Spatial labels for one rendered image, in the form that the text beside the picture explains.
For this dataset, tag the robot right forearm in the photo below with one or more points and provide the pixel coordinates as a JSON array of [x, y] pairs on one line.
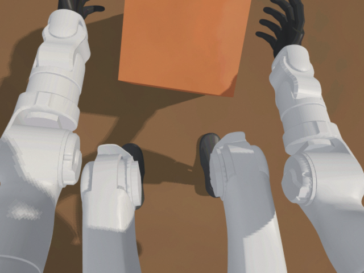
[[302, 110]]

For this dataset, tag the robot left forearm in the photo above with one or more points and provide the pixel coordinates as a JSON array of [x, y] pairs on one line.
[[55, 82]]

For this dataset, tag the left robot upper arm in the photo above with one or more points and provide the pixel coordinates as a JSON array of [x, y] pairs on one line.
[[35, 164]]

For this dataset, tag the right robot upper arm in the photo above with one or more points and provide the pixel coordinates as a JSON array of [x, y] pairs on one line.
[[329, 186]]

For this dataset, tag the right robot hand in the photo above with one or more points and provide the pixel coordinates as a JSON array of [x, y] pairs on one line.
[[291, 31]]

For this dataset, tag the right robot foot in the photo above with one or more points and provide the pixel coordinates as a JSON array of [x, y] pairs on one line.
[[207, 144]]

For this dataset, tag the carton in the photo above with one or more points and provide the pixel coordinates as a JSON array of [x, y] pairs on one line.
[[190, 46]]

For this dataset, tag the left robot thigh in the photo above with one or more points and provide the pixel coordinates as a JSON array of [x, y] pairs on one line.
[[108, 218]]

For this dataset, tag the left robot hand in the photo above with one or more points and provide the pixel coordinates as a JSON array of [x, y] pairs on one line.
[[77, 6]]

